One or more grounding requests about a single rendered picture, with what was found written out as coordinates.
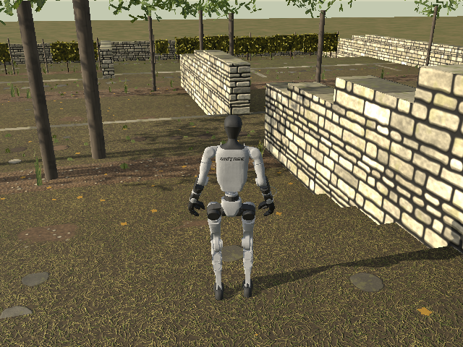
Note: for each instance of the robot head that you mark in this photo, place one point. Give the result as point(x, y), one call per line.
point(232, 126)

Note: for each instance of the robot right foot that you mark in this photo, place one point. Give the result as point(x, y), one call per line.
point(247, 290)

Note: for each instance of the right robot hand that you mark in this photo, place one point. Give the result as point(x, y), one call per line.
point(264, 205)

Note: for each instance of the left robot hand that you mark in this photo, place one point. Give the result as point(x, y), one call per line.
point(196, 205)

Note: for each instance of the robot left forearm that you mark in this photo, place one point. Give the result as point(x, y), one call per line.
point(196, 192)

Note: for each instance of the right robot upper arm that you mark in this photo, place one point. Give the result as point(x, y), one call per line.
point(255, 154)

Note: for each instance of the left robot upper arm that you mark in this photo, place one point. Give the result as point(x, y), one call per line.
point(205, 164)

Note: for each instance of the robot right forearm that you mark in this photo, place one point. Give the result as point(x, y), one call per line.
point(266, 192)

